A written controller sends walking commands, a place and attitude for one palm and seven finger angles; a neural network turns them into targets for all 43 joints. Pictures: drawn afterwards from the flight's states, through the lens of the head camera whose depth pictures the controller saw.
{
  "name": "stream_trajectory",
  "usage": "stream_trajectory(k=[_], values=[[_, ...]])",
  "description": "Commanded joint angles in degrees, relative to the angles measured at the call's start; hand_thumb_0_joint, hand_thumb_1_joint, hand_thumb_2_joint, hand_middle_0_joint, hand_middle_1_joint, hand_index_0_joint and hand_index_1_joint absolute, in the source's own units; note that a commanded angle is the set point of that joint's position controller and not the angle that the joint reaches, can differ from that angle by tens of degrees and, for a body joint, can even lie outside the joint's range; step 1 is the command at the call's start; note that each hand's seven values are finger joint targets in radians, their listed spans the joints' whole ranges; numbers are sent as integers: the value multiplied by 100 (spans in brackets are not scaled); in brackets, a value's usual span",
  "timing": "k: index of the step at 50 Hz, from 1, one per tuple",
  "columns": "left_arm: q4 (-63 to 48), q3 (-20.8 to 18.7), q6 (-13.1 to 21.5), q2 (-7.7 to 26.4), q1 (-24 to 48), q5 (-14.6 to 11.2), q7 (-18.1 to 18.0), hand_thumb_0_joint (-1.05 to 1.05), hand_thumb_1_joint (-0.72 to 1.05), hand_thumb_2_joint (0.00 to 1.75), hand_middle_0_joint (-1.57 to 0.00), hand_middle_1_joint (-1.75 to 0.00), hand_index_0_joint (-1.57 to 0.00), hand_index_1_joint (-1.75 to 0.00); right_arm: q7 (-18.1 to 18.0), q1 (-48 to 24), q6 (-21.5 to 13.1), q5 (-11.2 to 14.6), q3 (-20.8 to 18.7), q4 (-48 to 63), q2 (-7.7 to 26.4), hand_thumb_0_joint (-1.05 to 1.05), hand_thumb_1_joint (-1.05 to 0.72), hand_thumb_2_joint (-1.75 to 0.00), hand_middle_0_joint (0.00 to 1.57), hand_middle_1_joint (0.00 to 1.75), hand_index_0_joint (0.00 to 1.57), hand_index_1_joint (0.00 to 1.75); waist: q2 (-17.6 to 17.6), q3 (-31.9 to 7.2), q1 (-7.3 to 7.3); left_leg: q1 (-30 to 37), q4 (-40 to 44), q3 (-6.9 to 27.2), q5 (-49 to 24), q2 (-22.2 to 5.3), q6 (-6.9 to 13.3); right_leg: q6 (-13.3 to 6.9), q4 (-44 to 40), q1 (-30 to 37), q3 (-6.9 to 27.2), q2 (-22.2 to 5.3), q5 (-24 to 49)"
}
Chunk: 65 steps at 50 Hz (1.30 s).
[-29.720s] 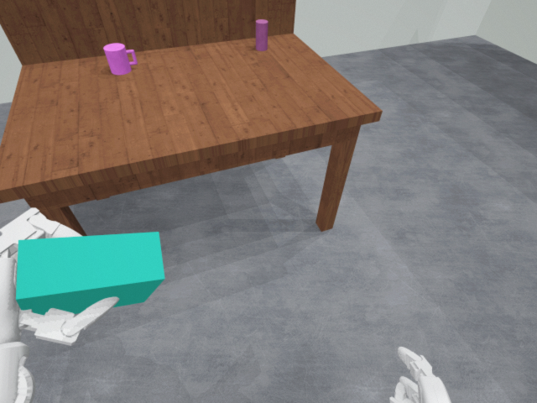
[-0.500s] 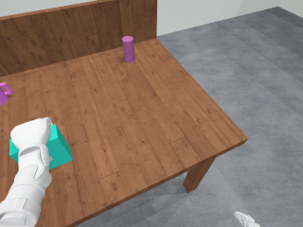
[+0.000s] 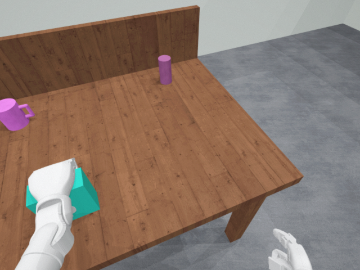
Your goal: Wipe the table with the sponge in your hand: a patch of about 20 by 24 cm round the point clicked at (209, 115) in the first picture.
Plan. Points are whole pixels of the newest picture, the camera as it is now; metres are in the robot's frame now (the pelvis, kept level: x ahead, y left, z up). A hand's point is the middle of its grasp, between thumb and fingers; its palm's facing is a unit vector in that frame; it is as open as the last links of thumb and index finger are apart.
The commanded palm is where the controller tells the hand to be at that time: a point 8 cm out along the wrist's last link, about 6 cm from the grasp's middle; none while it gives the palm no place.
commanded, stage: wipe back along the first lane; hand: left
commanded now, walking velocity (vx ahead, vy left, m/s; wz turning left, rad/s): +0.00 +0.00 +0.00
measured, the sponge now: (70, 202) +0.27 +0.32 -0.04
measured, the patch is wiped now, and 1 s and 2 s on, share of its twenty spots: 1.00 1.00 1.00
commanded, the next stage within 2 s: lift the sponge slowly off the table in 1.66 s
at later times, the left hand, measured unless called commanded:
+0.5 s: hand (67, 208) +0.24 +0.29 +0.01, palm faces -0.04 -0.04 -1.00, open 9.5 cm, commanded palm +0.19 +0.25 +0.03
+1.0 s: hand (69, 222) +0.21 +0.27 +0.00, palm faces -0.03 -0.06 -1.00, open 9.5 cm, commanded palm +0.16 +0.25 +0.03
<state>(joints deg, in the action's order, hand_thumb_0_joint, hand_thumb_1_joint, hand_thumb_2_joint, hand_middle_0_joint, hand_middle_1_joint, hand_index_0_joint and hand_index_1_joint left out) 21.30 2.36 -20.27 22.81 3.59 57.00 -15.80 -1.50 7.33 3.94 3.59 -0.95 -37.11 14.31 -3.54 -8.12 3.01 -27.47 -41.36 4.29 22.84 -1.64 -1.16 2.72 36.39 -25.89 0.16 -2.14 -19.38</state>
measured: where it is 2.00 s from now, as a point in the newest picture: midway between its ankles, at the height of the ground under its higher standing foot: outside the picture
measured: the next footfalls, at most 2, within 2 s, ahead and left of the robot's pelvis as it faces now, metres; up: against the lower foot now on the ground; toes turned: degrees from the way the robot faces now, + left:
none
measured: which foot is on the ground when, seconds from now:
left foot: down 0.00-1.00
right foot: down 0.00-1.00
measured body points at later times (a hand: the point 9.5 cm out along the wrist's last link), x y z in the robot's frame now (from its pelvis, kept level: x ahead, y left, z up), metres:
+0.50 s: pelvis +0.01 -0.01 +0.00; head +0.01 -0.03 +0.45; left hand +0.23 +0.28 +0.06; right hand +0.21 -0.23 -0.09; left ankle -0.03 +0.13 -0.72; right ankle -0.02 -0.16 -0.72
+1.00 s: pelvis +0.00 -0.01 +0.00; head +0.00 -0.03 +0.45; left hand +0.20 +0.27 +0.06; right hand +0.22 -0.23 -0.08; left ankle -0.03 +0.13 -0.72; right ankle -0.02 -0.16 -0.72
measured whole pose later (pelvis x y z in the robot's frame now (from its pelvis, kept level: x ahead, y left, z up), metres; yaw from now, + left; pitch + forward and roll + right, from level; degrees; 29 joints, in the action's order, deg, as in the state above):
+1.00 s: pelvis +0.00 -0.01 +0.00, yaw -1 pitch +5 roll -1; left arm 4.5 6.3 -22.5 19.3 -14.3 57.9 -16.8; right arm -1.1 5.5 2.6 3.2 -0.4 -35.9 13.8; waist -3.8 -7.8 5.1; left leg -22.3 -39.8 3.6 23.0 -2.2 -2.0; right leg 2.4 37.1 -22.1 0.8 -1.7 -20.3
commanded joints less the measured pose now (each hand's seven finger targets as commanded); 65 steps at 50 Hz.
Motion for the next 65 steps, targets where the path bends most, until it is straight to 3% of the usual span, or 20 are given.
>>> stream_trajectory(k=[1,4,7,14,17,19,20,24,27,29,30,40,44,45,49,51,54,56,59,65], values=[[-458,105,-68,267,-224,-136,238,0,10,130,-120,-160,-120,-160,-43,-638,-282,-5,-237,894,748,0,-90,-90,20,30,20,30,470,-724,2,545,563,-290,-2077,288,225,-581,-263,651,-582,442,1971],[-526,-179,-124,549,-383,-151,229,0,10,130,-120,-160,-120,-160,-70,-683,-277,-14,-226,863,792,0,-90,-90,20,30,20,30,517,-659,65,529,608,-287,-2013,283,215,-590,-294,713,-526,441,1969],[-650,234,-148,117,-474,-130,271,0,10,130,-120,-160,-120,-160,-51,-720,-303,-18,-202,920,733,0,-90,-90,20,30,20,30,546,-583,27,574,594,-297,-2043,289,223,-578,-277,669,-582,437,1968],[-1013,122,-149,150,-1031,-168,219,0,10,130,-120,-160,-120,-160,-28,-797,-357,-26,-225,948,720,0,-90,-90,20,30,20,30,610,-696,117,624,564,-309,-2140,279,217,-582,-242,821,-515,432,2208],[-1116,445,-195,-156,-1207,-181,231,0,10,130,-120,-160,-120,-160,1,-850,-372,-30,-205,1018,677,0,-90,-90,20,30,20,30,661,-514,101,584,580,-310,-2029,279,232,-570,-248,761,-557,429,2072],[-1226,208,-227,88,-1226,-182,193,0,10,130,-120,-160,-120,-160,-18,-895,-367,-23,-212,989,707,0,-90,-90,20,30,20,30,704,-503,147,585,623,-295,-1941,270,223,-577,-277,777,-515,438,1972],[-1370,487,-237,-184,-1245,-207,214,0,10,130,-120,-160,-120,-160,-23,-896,-380,-27,-197,1070,673,0,-90,-90,20,30,20,30,583,-575,117,602,603,-315,-1933,300,244,-571,-257,810,-547,434,1976],[-1370,338,-284,-41,-1365,-186,199,0,10,130,-120,-160,-120,-160,-22,-932,-381,-24,-194,1012,688,0,-90,-90,20,30,20,30,791,-468,158,607,632,-311,-1894,276,234,-570,-279,795,-496,436,1977],[-1471,585,-281,-285,-1689,-178,222,0,10,130,-120,-160,-120,-160,4,-963,-406,-32,-178,1090,637,0,-90,-90,20,30,20,30,723,-486,176,624,592,-325,-1977,295,246,-570,-235,850,-527,422,2106],[-1547,288,-283,8,-1912,-175,177,0,10,130,-120,-160,-120,-160,14,-1007,-401,-25,-191,1057,663,0,-90,-90,20,30,20,30,688,-495,245,625,606,-322,-2015,273,219,-582,-235,906,-470,417,2184],[-1713,623,-284,-324,-1959,-211,211,0,10,130,-120,-160,-120,-160,18,-1001,-408,-34,-178,1154,611,0,-90,-90,20,30,20,30,686,-533,194,628,584,-335,-1989,301,249,-560,-228,944,-520,417,2207],[-1952,431,-350,-149,-1990,-205,88,0,10,130,-120,-160,-120,-160,-17,-1062,-401,-38,-173,1136,615,0,-90,-90,20,30,20,30,725,-282,205,604,652,-371,-1682,292,250,-544,-327,827,-459,423,1883],[-1823,13,-321,233,-2150,-150,65,0,10,130,-120,-160,-120,-160,-44,-1078,-418,-46,-175,1034,650,0,-90,-90,20,30,20,30,703,-332,295,617,663,-373,-1764,297,217,-562,-328,933,-361,405,2074],[-1814,313,-329,-63,-2191,-127,91,0,10,130,-120,-160,-120,-160,-35,-1082,-416,-44,-163,1081,607,0,-90,-90,20,30,20,30,672,-347,272,635,645,-387,-1776,323,234,-552,-329,915,-419,403,2042],[-1785,154,-285,100,-2242,-101,70,0,10,130,-120,-160,-120,-160,-1,-1102,-435,-51,-180,1038,623,0,-90,-90,20,30,20,30,643,-242,283,585,674,-368,-1727,291,210,-575,-334,846,-369,429,1936],[-1791,382,-302,-138,-2249,-120,83,0,10,130,-120,-160,-120,-160,8,-1129,-447,-34,-166,1104,572,0,-90,-90,20,30,20,30,608,-150,262,568,690,-365,-1659,294,225,-565,-330,783,-452,427,1771],[-1729,76,-312,143,-2174,-146,33,0,10,130,-120,-160,-120,-160,-25,-1098,-444,-42,-192,1039,643,0,-90,-90,20,30,20,30,733,-261,296,552,698,-354,-1590,278,213,-569,-360,811,-386,440,1709],[-1717,373,-320,-135,-2057,-135,60,0,10,130,-120,-160,-120,-160,-28,-1115,-450,-33,-173,1070,593,0,-90,-90,20,30,20,30,696,-177,229,555,693,-366,-1552,295,228,-555,-353,734,-433,430,1635],[-1672,142,-320,108,-1977,-144,44,0,10,130,-120,-160,-120,-160,-51,-1087,-457,-42,-193,1022,648,0,-90,-90,20,30,20,30,753,-238,265,531,692,-359,-1499,291,222,-564,-370,755,-380,440,1597],[-1627,187,-303,51,-2061,-127,65,0,10,130,-120,-160,-120,-160,-67,-1065,-460,-39,-180,1044,642,0,-90,-90,20,30,20,30,719,-341,289,520,681,-368,-1530,319,229,-556,-356,798,-414,432,1645]])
